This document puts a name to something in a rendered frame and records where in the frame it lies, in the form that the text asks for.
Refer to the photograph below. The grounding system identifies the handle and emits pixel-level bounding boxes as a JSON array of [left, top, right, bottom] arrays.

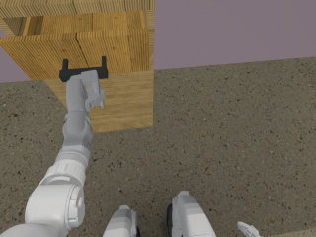
[[59, 56, 109, 82]]

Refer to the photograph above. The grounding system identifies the robot left thigh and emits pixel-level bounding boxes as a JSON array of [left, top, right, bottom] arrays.
[[103, 208, 137, 237]]

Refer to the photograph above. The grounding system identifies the left robot upper arm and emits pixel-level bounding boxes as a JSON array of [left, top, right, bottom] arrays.
[[0, 184, 85, 237]]

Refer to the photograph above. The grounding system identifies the left robot hand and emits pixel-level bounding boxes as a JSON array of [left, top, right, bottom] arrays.
[[66, 70, 106, 114]]

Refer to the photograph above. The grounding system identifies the right robot hand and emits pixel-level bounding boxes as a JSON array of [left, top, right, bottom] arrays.
[[237, 221, 263, 237]]

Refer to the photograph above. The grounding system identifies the robot left forearm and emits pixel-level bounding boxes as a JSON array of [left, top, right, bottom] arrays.
[[25, 110, 94, 223]]

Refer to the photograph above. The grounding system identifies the right robot shin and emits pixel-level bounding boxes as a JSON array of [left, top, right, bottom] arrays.
[[171, 191, 189, 237]]

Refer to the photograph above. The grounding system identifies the cabinet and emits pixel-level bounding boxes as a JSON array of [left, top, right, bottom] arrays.
[[0, 0, 155, 133]]

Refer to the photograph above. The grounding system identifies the drawer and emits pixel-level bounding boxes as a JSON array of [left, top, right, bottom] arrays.
[[0, 10, 150, 81]]

